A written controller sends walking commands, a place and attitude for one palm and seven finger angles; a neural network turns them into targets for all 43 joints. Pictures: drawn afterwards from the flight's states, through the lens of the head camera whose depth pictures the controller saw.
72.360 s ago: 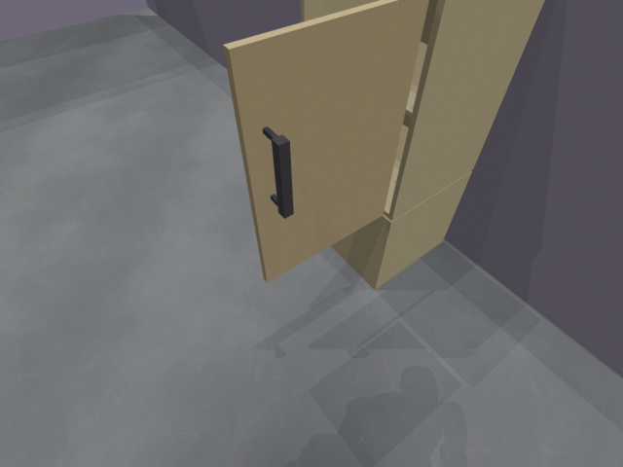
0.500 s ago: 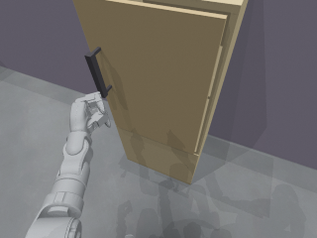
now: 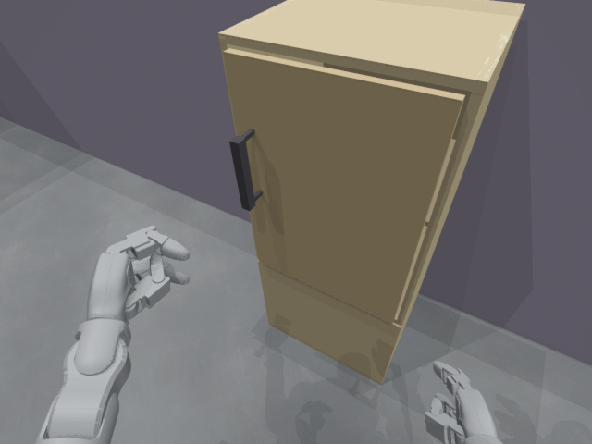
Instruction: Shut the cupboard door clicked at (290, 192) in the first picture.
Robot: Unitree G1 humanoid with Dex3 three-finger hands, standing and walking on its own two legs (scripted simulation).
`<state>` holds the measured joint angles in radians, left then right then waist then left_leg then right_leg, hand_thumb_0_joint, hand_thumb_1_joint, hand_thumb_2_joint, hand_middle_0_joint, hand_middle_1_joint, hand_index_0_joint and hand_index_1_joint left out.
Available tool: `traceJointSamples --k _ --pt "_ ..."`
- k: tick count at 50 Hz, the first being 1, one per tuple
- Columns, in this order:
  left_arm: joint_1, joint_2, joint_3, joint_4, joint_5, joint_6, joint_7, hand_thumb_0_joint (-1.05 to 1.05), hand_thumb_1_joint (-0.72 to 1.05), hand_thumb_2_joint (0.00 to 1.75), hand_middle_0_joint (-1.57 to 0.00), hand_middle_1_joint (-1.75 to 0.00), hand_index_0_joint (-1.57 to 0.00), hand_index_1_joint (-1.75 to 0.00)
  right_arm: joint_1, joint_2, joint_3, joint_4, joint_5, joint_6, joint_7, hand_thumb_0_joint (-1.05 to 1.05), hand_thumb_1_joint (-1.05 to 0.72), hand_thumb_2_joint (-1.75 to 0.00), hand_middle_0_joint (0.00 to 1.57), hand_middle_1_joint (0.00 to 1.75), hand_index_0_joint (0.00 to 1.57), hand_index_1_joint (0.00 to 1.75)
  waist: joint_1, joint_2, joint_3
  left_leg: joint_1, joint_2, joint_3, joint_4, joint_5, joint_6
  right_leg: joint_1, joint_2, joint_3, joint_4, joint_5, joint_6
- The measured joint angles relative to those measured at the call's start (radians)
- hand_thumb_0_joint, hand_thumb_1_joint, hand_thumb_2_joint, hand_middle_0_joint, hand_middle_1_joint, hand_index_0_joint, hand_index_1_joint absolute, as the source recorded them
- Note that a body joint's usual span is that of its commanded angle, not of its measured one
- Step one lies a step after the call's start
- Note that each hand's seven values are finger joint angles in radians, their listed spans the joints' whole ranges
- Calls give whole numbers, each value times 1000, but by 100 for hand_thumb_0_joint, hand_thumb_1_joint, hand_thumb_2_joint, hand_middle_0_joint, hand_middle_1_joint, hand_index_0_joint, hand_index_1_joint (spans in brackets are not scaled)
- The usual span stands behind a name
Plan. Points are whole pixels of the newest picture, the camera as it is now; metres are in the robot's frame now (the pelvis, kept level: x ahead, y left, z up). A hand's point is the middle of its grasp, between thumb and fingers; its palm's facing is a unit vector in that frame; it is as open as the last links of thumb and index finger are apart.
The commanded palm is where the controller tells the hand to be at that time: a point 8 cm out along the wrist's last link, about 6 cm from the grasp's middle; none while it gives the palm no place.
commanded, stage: draw the hand back to the body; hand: left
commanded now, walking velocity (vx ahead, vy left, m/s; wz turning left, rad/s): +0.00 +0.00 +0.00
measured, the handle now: (249, 170) +0.63 +0.16 +0.02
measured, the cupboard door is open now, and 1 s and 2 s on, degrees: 0 0 0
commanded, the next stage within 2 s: step back with the hand held close in 0.76 s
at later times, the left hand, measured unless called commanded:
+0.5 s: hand (42, 316) +0.19 +0.27 +0.17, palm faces +0.48 -0.77 -0.43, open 6.9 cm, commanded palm +0.15 +0.30 +0.18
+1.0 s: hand (78, 302) +0.21 +0.25 +0.16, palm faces +0.43 -0.78 -0.46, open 7.4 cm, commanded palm +0.16 +0.28 +0.18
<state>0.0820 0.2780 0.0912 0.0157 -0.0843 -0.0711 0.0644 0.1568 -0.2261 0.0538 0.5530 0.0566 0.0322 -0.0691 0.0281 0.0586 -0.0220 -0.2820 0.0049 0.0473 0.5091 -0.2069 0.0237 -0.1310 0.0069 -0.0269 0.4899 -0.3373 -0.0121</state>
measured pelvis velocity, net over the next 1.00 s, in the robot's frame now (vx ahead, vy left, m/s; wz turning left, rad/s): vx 0.02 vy -0.02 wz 0.01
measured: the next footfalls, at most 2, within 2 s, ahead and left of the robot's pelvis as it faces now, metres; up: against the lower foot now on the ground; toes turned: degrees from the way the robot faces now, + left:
none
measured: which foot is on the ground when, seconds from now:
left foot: down 0.00-1.00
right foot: down 0.00-1.00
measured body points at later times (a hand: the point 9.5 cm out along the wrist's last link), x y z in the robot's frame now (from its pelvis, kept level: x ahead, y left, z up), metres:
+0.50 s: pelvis +0.02 +0.00 +0.01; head -0.01 -0.03 +0.45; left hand +0.16 +0.31 +0.19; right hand +0.20 -0.22 -0.09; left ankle +0.04 +0.10 -0.74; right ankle -0.05 -0.11 -0.74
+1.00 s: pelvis +0.02 -0.02 +0.00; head +0.01 -0.05 +0.45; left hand +0.19 +0.29 +0.19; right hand +0.21 -0.25 -0.09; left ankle +0.04 +0.10 -0.74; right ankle -0.04 -0.11 -0.74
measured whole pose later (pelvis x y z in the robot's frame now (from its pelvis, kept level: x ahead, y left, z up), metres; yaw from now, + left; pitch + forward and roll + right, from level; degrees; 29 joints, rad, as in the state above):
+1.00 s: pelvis +0.02 -0.02 +0.00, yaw +1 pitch -1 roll +0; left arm 0.47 0.37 0.36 -0.35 -0.08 -0.11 0.09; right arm 0.18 -0.25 0.01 0.62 0.02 -0.02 -0.07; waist 0.04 0.09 -0.03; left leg -0.26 0.03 0.02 0.49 -0.22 0.01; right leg -0.07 0.03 -0.05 0.41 -0.32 -0.03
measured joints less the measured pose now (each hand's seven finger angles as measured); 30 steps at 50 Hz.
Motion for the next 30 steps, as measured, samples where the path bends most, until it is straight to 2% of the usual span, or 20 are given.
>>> traceJointSamples --k 10,22,30 --pt "211 38 105 -238 2 14 19 2 89 90 -69 -82 -69 -82 17 13 10 32 -21 -29 11 1 -90 -90 20 30 20 30 17 9 5 78 -14 7 -73 18 7 82 -12 6 -86 27 9" --pt "414 88 268 -391 -3 -2 33 2 89 90 -37 -47 -37 -47 49 -8 -23 62 -27 -63 13 1 -90 -90 20 30 20 30 32 21 -4 93 -12 1 -73 7 2 105 -9 0 -99 22 6" --pt "363 41 238 -351 5 1 46 2 89 90 -25 -34 -25 -34 38 -24 -34 78 -30 -86 0 1 -90 -90 20 30 20 30 41 27 11 97 -15 -12 -82 19 -3 105 -10 -13 -90 18 0"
